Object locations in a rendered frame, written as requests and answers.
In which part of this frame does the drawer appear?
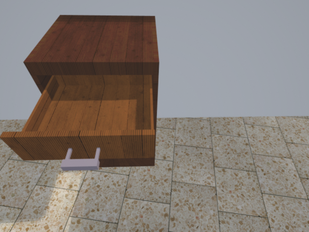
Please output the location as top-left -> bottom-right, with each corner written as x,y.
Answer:
0,75 -> 155,160

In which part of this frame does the handle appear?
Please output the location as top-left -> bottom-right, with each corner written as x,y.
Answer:
60,147 -> 100,171

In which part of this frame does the cabinet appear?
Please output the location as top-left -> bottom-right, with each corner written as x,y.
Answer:
23,15 -> 159,167

